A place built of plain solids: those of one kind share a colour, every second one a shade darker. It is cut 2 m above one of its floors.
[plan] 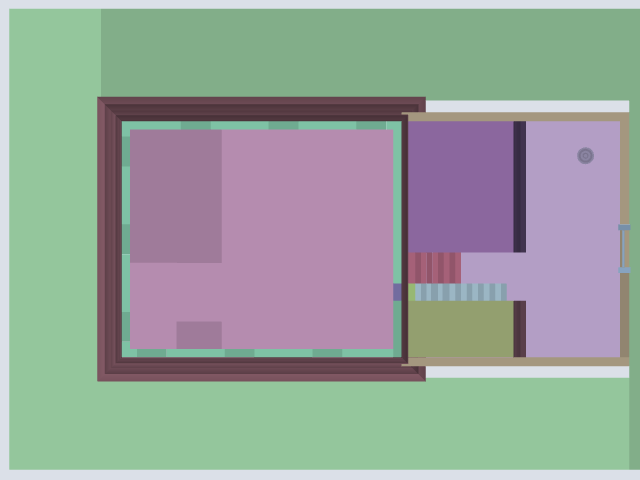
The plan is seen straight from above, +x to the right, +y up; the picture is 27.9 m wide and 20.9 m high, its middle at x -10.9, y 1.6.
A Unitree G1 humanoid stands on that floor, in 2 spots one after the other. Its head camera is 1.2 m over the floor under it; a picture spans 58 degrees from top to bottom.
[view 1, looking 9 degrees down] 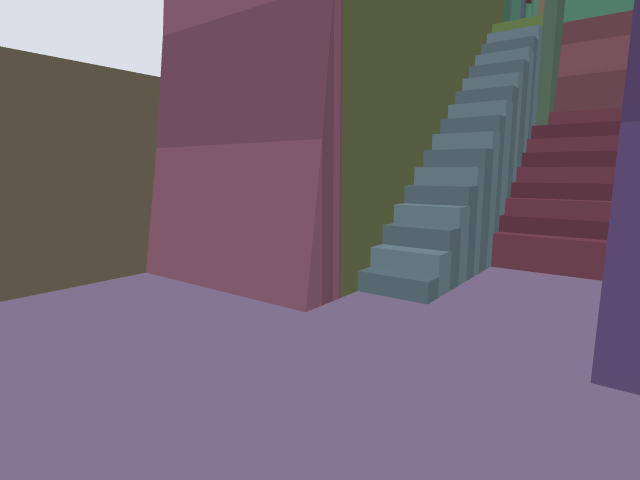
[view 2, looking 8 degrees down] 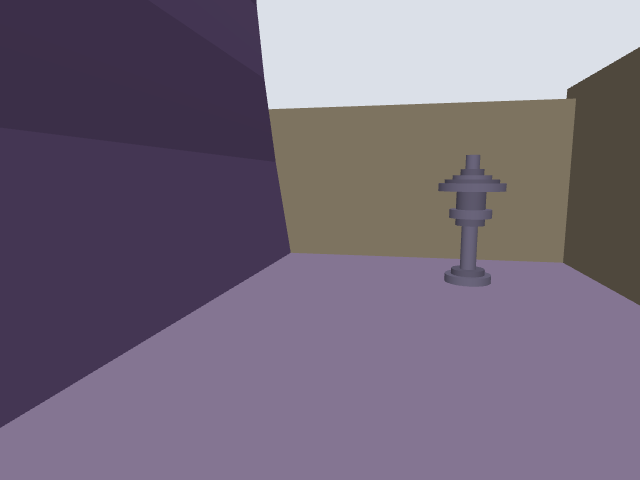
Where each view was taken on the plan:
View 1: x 0.86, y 1.22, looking -143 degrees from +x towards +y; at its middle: base_stones_mass_right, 3.80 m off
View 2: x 0.00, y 0.00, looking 102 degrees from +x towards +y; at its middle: wall_court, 6.99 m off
